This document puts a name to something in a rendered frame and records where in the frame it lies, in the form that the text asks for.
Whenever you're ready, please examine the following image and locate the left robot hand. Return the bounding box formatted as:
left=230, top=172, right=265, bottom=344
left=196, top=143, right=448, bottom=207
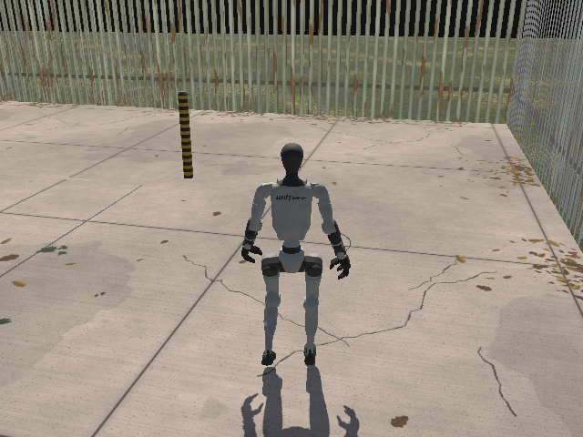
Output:
left=241, top=246, right=262, bottom=263

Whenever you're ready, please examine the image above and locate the left robot forearm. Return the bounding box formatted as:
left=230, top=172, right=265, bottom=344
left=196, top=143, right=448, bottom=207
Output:
left=242, top=218, right=258, bottom=249

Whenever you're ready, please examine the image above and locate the robot right upper arm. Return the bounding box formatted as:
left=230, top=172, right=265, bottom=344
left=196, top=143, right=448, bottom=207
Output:
left=311, top=183, right=336, bottom=234

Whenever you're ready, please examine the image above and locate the right robot hand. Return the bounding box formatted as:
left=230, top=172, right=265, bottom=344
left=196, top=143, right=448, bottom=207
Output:
left=330, top=255, right=351, bottom=279

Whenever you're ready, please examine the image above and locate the right robot forearm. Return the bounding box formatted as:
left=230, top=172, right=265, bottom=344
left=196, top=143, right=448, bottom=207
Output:
left=327, top=220, right=347, bottom=259

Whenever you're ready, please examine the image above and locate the left robot thigh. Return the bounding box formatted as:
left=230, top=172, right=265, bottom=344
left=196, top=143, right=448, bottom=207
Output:
left=261, top=253, right=281, bottom=307

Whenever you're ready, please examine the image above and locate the robot left upper arm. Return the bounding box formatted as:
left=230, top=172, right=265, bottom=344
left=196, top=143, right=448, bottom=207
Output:
left=249, top=182, right=273, bottom=232

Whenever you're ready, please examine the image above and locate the robot thigh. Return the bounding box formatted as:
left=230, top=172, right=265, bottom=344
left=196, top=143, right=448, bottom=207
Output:
left=303, top=253, right=322, bottom=312
left=261, top=253, right=281, bottom=307

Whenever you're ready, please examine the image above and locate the right robot thigh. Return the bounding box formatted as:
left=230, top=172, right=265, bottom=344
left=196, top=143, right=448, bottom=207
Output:
left=303, top=253, right=322, bottom=312

